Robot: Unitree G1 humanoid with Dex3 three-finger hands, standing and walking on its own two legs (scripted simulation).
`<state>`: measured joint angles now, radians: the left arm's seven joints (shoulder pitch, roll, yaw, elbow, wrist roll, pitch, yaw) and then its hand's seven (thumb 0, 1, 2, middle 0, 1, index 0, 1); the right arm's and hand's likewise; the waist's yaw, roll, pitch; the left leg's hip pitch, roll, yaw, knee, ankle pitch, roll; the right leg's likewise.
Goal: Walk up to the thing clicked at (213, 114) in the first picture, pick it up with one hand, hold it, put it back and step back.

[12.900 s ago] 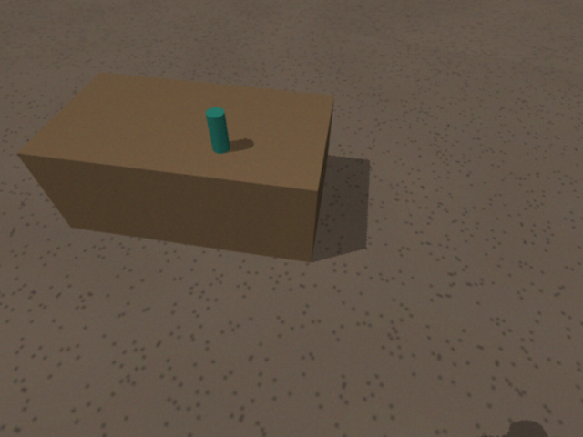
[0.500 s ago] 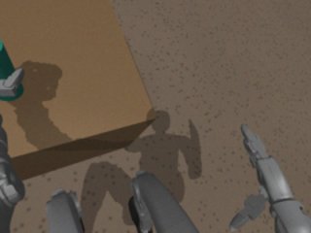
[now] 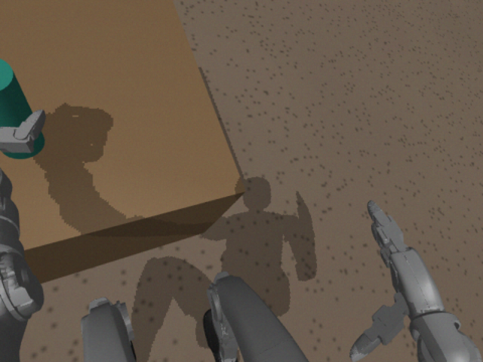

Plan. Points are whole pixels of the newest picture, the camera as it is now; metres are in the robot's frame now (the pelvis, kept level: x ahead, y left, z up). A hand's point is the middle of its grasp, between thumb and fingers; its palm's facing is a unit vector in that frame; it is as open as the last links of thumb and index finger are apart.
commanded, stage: settle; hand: left
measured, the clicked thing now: (5, 113) +0.54 +0.21 -0.03
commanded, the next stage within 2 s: lift in 0.04 s
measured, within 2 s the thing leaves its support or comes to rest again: neither
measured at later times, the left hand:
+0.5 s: hand (6, 113) +0.51 +0.20 +0.01, palm faces +0.19 -0.98 -0.01, open 9.0 cm
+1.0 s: hand out of the picture +0.42 +0.19 +0.09, palm faces +0.19 -0.98 -0.02, open 8.9 cm
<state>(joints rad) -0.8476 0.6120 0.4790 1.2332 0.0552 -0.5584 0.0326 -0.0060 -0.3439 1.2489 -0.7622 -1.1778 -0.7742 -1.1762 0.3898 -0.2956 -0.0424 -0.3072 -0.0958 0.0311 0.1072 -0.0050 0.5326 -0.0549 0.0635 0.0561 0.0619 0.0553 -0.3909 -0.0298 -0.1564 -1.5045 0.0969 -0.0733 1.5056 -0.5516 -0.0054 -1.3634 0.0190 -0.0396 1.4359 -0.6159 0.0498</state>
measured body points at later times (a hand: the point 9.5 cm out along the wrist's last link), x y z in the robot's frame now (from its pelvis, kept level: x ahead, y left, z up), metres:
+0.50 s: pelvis +0.01 +0.00 +0.02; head +0.16 +0.07 +0.44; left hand +0.49 +0.25 +0.01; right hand +0.18 -0.26 +0.08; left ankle +0.06 +0.12 -0.57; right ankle +0.03 -0.15 -0.57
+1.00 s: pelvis +0.02 -0.01 +0.08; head +0.10 +0.03 +0.52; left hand +0.40 +0.24 +0.10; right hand +0.20 -0.25 +0.10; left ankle +0.06 +0.12 -0.57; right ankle +0.03 -0.15 -0.57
